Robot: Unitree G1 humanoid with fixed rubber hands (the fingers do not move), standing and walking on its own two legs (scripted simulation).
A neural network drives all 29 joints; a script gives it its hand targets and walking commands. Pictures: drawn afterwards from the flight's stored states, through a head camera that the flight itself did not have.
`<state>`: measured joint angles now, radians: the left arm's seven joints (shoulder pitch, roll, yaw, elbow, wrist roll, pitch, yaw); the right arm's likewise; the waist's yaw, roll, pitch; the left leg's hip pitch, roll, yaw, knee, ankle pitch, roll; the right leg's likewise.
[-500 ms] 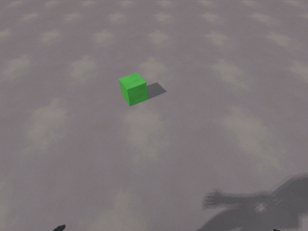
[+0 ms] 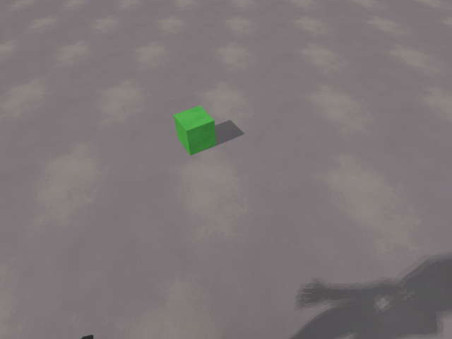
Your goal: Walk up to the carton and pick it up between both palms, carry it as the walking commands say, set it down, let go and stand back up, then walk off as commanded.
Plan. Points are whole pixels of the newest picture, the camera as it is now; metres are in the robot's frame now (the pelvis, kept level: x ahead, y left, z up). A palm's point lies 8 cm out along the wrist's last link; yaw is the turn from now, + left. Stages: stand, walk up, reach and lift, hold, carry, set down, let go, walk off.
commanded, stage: stand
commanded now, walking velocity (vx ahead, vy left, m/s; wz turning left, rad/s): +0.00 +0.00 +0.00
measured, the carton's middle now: (195, 130) +1.50 +0.29 -0.68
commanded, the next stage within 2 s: walk up in 0.56 s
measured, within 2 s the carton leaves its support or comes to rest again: neither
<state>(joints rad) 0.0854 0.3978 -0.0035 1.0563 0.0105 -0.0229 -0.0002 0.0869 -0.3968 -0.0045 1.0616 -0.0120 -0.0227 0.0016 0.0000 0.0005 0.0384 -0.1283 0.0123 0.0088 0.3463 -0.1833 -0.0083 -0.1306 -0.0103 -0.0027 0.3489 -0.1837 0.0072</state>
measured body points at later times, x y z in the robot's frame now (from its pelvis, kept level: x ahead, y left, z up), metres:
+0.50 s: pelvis +0.01 +0.00 +0.00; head +0.01 +0.00 +0.45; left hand +0.12 +0.32 -0.11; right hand +0.11 -0.32 -0.11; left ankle +0.00 +0.12 -0.75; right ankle +0.00 -0.12 -0.75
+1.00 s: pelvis +0.05 +0.04 -0.01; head +0.05 +0.05 +0.44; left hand +0.10 +0.42 -0.10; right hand +0.21 -0.30 -0.08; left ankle +0.10 +0.18 -0.74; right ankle +0.00 -0.12 -0.75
